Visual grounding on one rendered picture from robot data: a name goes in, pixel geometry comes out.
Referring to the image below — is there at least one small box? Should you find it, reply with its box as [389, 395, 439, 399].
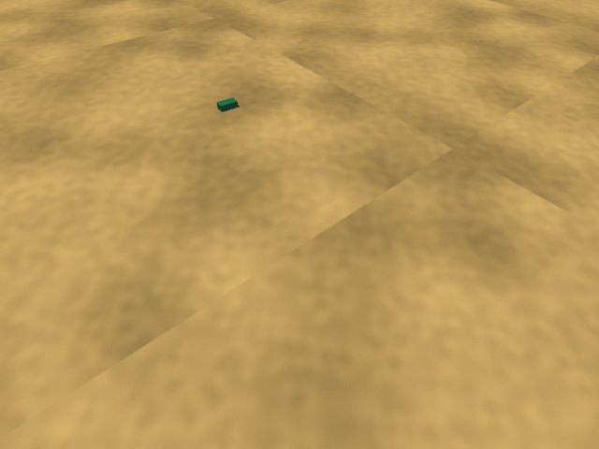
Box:
[217, 97, 238, 111]

